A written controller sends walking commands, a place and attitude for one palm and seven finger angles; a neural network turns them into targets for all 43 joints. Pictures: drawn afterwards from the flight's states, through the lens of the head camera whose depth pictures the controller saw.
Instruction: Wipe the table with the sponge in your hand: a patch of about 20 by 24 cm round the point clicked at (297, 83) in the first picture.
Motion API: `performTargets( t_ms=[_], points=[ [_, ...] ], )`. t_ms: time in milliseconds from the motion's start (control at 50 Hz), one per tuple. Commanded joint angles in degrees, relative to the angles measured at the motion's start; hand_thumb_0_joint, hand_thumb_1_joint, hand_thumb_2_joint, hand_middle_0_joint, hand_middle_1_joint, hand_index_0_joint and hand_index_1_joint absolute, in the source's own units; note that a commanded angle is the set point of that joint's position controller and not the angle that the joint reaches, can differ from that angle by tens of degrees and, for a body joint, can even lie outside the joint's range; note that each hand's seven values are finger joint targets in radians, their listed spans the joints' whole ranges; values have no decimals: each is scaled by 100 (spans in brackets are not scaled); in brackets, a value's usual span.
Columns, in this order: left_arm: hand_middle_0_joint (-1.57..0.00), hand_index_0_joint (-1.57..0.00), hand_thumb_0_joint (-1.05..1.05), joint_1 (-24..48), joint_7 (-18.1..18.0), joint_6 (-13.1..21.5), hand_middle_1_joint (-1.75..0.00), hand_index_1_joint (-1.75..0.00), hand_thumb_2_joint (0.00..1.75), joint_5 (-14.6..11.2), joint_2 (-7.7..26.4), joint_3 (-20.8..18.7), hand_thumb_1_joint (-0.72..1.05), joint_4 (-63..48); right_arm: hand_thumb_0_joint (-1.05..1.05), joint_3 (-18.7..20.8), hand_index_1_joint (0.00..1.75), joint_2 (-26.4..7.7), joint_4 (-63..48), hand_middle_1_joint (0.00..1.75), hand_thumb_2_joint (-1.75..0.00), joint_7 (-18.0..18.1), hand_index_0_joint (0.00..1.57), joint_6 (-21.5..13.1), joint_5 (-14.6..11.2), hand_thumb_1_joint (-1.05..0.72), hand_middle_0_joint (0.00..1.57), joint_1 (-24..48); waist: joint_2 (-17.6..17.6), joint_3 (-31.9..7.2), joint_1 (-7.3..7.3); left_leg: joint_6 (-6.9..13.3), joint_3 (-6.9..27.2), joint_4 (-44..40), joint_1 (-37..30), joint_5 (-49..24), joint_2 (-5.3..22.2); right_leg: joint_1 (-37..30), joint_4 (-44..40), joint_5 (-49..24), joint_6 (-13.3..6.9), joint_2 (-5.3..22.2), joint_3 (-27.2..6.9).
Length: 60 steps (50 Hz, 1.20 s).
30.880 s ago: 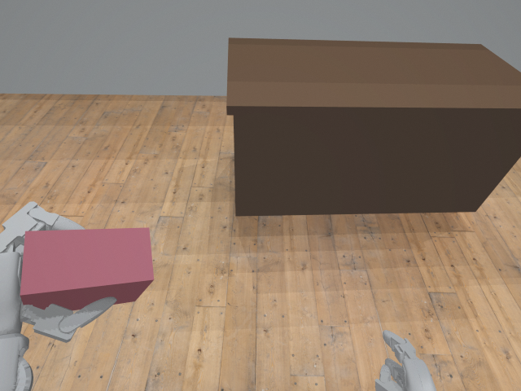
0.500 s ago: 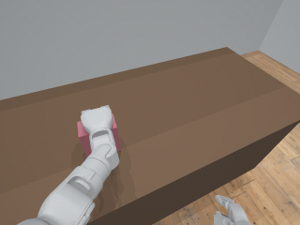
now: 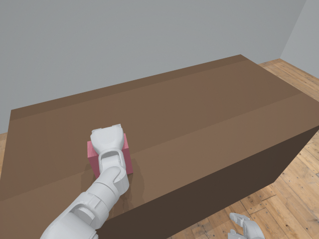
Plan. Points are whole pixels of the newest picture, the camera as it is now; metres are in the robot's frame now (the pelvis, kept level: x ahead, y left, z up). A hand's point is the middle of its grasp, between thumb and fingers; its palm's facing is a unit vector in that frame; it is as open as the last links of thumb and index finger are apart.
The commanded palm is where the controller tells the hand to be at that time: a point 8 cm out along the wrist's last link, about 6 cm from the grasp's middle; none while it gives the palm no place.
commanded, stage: wipe back along the third lane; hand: left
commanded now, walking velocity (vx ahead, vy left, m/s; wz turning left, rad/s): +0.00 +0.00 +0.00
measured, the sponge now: (112, 161) +0.35 +0.19 -0.03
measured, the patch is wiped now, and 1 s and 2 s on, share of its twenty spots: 0.75 0.75 0.80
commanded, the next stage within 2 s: slide back across to the middle lane in 0.38 s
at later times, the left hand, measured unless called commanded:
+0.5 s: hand (117, 165) +0.31 +0.15 +0.02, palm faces -0.03 -0.05 -1.00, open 10.5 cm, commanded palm +0.26 +0.14 +0.06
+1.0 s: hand (102, 173) +0.27 +0.18 +0.03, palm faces -0.01 -0.15 -0.99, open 10.5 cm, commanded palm +0.23 +0.19 +0.08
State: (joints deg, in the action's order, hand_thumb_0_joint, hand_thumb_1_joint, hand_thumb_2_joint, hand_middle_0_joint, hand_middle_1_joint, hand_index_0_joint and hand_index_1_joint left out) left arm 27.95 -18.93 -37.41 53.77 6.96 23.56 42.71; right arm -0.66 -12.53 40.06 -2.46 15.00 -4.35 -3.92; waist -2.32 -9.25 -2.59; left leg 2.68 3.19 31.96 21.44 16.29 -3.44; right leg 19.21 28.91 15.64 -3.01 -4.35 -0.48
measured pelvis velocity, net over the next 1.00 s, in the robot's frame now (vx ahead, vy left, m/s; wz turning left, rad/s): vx -0.01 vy -0.04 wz -0.05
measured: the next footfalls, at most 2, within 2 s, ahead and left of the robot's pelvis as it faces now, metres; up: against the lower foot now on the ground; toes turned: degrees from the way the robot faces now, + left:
none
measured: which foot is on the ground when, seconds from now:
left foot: down 0.00-1.00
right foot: down 0.00-1.00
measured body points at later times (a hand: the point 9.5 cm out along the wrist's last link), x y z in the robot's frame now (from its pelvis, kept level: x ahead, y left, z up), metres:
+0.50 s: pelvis -0.01 -0.03 +0.00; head -0.04 -0.06 +0.45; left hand +0.30 +0.15 +0.07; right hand +0.23 -0.25 -0.07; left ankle -0.01 +0.09 -0.73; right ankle -0.02 -0.09 -0.73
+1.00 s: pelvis -0.01 -0.04 +0.00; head -0.05 -0.06 +0.45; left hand +0.27 +0.19 +0.08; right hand +0.23 -0.26 -0.06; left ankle -0.01 +0.09 -0.73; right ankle -0.02 -0.09 -0.73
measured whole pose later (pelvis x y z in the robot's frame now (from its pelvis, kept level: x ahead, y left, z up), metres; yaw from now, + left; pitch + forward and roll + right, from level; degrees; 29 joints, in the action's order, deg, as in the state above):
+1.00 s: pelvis -0.01 -0.04 +0.00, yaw -3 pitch +1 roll +1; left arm 2.7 -12.2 -34.0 53.9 14.9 15.0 13.9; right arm -1.7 -14.2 36.9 -0.4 10.9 -4.8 0.3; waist -2.9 -7.0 -3.7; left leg 0.0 1.0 27.8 13.1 15.2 -0.7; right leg 13.1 27.5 14.5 -5.8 -6.9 -2.9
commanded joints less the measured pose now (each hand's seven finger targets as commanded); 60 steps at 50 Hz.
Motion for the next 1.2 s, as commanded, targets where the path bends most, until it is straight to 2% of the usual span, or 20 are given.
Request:
performTargets(
  t_ms=[0, 60, 100, 160, 200, 220, 300, 360, 400, 460, 500, 560, 600, 660, 700, 720, 800, 880, 920, 1180],
  points=[
    [-120, -120, 0, 1244, 157, 111, -160, -160, 130, -102, -50, -167, 10, -601, 0, 199, 30, -689, -955, 30, -90, 20, 20, -293, -51, -90, 20, 1264, 666, -987, 30, -90, 21, -370, -537, -1283, 229, -549, -296, -1614, -250, 160, -58],
    [-120, -120, 0, 949, 168, 80, -160, -160, 130, -137, -212, 49, 10, -699, 0, 181, 30, -672, -1018, 30, -90, 16, 20, -311, -72, -90, 20, 1305, 667, -889, 43, -70, -45, -381, -490, -1111, 168, -635, -363, -1531, -212, 180, -120],
    [-120, -120, 0, 806, 182, 93, -160, -160, 130, -171, 36, -223, 10, -857, 0, 187, 30, -689, -1048, 30, -90, 26, 20, -328, -75, -90, 20, 1338, 696, -1032, -57, -68, -40, -404, -451, -1118, 154, -803, -371, -1634, -227, 180, -226],
    [-120, -120, 0, 464, 205, 65, -160, -160, 130, -175, -13, -91, 10, -1034, 0, 173, 30, -685, -1114, 30, -90, 37, 20, -327, -83, -90, 20, 1397, 783, -874, -13, -56, -106, -405, -418, -1027, 115, -883, -434, -1666, -183, 211, -303],
    [-120, -120, 0, 228, 220, 56, -160, -160, 130, -210, 129, -255, 10, -1204, 0, 177, 30, -701, -1155, 30, -90, 34, 20, -333, -100, -90, 20, 1504, 768, -866, -116, -65, -94, -447, -397, -1036, 115, -950, -457, -1686, -196, 211, -378],
    [-120, -120, 0, 250, 229, 66, -160, -160, 130, -225, 8, -75, 10, -1319, 0, 165, 30, -684, -1173, 30, -90, 34, 20, -338, -96, -90, 20, 1488, 734, -793, -38, -56, -121, -429, -437, -1008, 104, -937, -452, -1684, -174, 219, -356],
    [-120, -120, 0, 49, 244, 9, -160, -160, 130, -281, 296, -337, 10, -1519, 0, 150, 30, -718, -1197, 30, -90, 46, 20, -365, -123, -90, 20, 1638, 704, -636, -128, -74, -106, -515, -414, -898, 97, -931, -552, -1537, -181, 210, -484],
    [-120, -120, 0, -49, 278, -23, -160, -160, 130, -244, -4, 7, 10, -1612, 0, 143, 30, -667, -1219, 30, -90, 30, 20, -391, -136, -90, 20, 1660, 652, -549, -57, -65, -149, -480, -501, -923, 81, -874, -555, -1536, -167, 220, -471],
    [-120, -120, 0, -257, 310, -25, -160, -160, 130, -224, 179, -163, 10, -1755, 0, 162, 30, -700, -1243, 30, -90, 11, 20, -395, -129, -90, 20, 1737, 644, -628, -154, -66, -139, -468, -538, -1028, 75, -952, -543, -1718, -190, 212, -532],
    [-120, -120, 0, -237, 347, -15, -160, -160, 130, -197, 35, 40, 10, -1863, 0, 142, 30, -680, -1262, 30, -90, 16, 20, -397, -128, -90, 20, 1755, 824, -633, -67, -55, -159, -426, -520, -1035, 59, -980, -513, -1821, -152, 229, -554],
    [-120, -120, 0, -169, 336, 3, -160, -160, 130, -176, 491, -394, 10, -2076, 0, 150, 30, -719, -1257, 30, -90, 53, 20, -408, -116, -90, 20, 1823, 732, -718, -167, -55, -150, -459, -532, -1024, 47, -1075, -553, -1839, -163, 229, -671],
    [-120, -120, 0, -318, 338, -17, -160, -160, 130, -160, 598, -471, 10, -2295, 0, 127, 30, -684, -1294, 30, -90, 92, 20, -435, -112, -90, 20, 1840, 746, -797, -161, -46, -193, -451, -565, -1112, 20, -1280, -502, -2101, -129, 260, -698],
    [-120, -120, 0, -294, 377, -22, -160, -160, 130, -52, 941, -744, 10, -2513, 0, 124, 30, -722, -1283, 30, -90, 114, 20, -429, -96, -90, 20, 1880, 589, -860, -222, -49, -160, -478, -608, -1175, 5, -1336, -509, -2184, -159, 251, -772],
    [-120, -120, 0, -557, 447, -26, -160, -160, 130, 69, 935, -670, 10, -2713, 0, 99, 30, -678, -1346, 30, -90, 129, 20, -482, -97, -90, 20, 1891, 558, -761, -202, -40, -183, -469, -647, -1270, -11, -1371, -470, -2365, -143, 265, -758],
    [-120, -120, 0, -627, 490, 8, -160, -160, 130, 156, 1373, -1025, 10, -2854, 0, 95, 30, -726, -1324, 30, -90, 148, 20, -503, -96, -90, 20, 1907, 432, -784, -251, -55, -147, -487, -674, -1284, -18, -1404, -480, -2380, -169, 254, -860],
    [-120, -120, 0, -753, 503, 28, -160, -160, 130, 159, 1248, -920, 10, -2966, 0, 82, 30, -676, -1378, 30, -90, 158, 20, -533, -84, -90, 20, 1881, 417, -812, -253, -42, -180, -482, -664, -1287, -33, -1472, -434, -2389, -149, 260, -827],
    [-120, -120, 0, -1071, 558, 103, -160, -160, 130, 166, 1665, -1330, 10, -3224, 0, 88, 30, -718, -1371, 30, -90, 187, 20, -617, -70, -90, 20, 1925, 522, -822, -311, -47, -156, -467, -730, -1364, -47, -1553, -455, -2687, -144, 253, -953],
    [-120, -120, 0, -1550, 579, 185, -160, -160, 130, 167, 1698, -1380, 10, -3360, 0, 56, 30, -693, -1376, 30, -90, 206, 20, -699, -77, -90, 20, 1924, 642, -745, -318, -56, -186, -464, -653, -1317, -63, -1618, -433, -2832, -86, 290, -1007],
    [-120, -120, 0, -1721, 601, 210, -160, -160, 130, 162, 1656, -1367, 10, -3599, 0, 73, 30, -684, -1406, 30, -90, 194, 20, -720, -61, -90, 20, 1916, 369, -655, -332, -48, -185, -499, -707, -1323, -57, -1551, -434, -2669, -116, 270, -973],
    [-120, -120, 0, -1807, 699, 495, -160, -160, 130, 252, 1868, -1583, 10, -3571, 0, 93, 30, -721, -1304, 30, -90, 338, 20, -910, -43, -90, 20, 1881, 361, -276, -331, -4, -40, -574, -820, -877, -25, -1007, -772, -1064, -168, 185, -969]
  ],
)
